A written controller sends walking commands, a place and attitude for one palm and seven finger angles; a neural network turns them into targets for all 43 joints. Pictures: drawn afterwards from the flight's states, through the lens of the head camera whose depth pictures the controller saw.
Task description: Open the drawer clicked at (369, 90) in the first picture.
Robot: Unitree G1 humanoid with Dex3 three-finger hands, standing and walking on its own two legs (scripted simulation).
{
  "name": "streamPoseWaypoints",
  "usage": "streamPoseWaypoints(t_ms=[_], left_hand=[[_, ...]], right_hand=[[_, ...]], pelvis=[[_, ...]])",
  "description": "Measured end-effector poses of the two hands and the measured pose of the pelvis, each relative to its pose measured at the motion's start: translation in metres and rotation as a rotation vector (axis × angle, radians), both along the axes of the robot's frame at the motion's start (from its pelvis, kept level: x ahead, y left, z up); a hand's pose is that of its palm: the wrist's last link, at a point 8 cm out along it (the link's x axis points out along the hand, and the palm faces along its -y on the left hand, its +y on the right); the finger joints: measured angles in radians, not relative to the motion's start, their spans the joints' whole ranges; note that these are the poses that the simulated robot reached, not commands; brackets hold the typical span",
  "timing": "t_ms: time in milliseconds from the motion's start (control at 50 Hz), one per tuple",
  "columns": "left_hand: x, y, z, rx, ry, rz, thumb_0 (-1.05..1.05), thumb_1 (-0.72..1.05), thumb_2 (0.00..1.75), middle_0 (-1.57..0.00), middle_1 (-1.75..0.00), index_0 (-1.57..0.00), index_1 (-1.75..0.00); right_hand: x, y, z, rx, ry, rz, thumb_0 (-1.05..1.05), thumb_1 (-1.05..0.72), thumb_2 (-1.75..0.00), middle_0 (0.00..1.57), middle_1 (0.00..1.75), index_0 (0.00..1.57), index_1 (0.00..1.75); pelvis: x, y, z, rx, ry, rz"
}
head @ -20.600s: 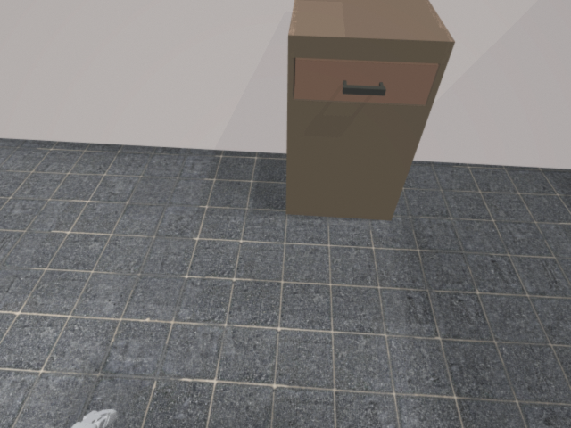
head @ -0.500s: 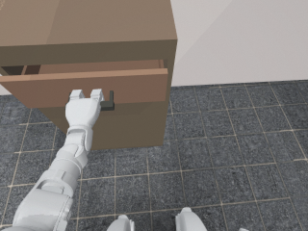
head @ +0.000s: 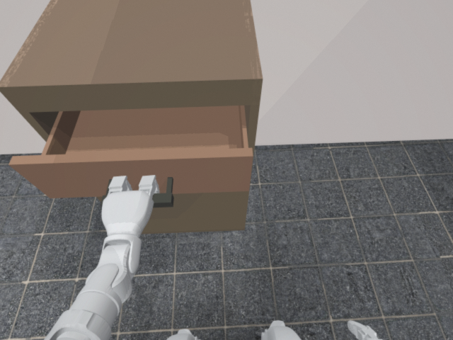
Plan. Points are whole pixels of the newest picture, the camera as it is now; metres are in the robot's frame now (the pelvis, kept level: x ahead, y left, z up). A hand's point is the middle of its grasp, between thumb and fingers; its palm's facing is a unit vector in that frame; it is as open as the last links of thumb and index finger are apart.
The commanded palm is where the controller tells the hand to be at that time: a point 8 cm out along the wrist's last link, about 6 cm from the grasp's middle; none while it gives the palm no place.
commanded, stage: pull the drawer open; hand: left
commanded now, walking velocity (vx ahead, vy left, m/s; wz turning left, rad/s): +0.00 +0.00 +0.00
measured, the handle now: (139, 192) +0.40 +0.19 -0.03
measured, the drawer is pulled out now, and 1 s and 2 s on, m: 0.13 0.24 0.30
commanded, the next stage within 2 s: open the thumb to release the handle in 1.86 s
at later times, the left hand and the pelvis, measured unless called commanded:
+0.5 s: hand (135, 242) +0.30 +0.19 -0.06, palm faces -0.03 -0.05 -1.00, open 5.3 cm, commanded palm +0.26 +0.20 -0.01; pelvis -0.02 -0.01 +0.00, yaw +0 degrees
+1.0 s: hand (130, 276) +0.24 +0.18 -0.05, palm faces -0.02 -0.08 -1.00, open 5.4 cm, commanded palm +0.20 +0.19 -0.01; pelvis +0.00 -0.01 +0.00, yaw +0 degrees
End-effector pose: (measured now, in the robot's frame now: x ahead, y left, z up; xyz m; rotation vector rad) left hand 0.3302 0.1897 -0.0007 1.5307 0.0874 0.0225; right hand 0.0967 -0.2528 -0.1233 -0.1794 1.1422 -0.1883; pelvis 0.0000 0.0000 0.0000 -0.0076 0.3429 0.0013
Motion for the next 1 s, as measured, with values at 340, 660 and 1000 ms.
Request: streamPoseWaypoints(t_ms=[340,660,1000], left_hand=[[-0.036,-0.002,-0.001,0.007,-0.018,0.009,0.01,0.76,0.84,-0.32,-1.35,-0.41,-1.35],[-0.065,-0.003,0.000,-0.024,-0.022,0.020,0.01,0.76,0.82,-0.30,-1.35,-0.42,-1.35],[-0.109,-0.006,0.000,-0.041,-0.021,0.048,0.02,0.74,0.81,-0.30,-1.35,-0.42,-1.35]], right_hand=[[0.023,-0.002,0.001,-0.010,-0.106,0.064,0.01,-0.91,-0.90,0.20,0.30,0.20,0.30],[0.024,-0.007,0.005,-0.013,-0.125,0.049,0.01,-0.91,-0.90,0.20,0.30,0.20,0.30],[0.070,0.011,0.014,0.028,-0.230,0.117,0.01,-0.91,-0.90,0.20,0.30,0.20,0.30]], pelvis=[[-0.016,-0.010,-0.004,0.014,-0.034,0.011],[-0.012,-0.011,-0.003,0.018,-0.042,-0.005],[-0.005,-0.009,-0.005,0.016,-0.059,-0.006]])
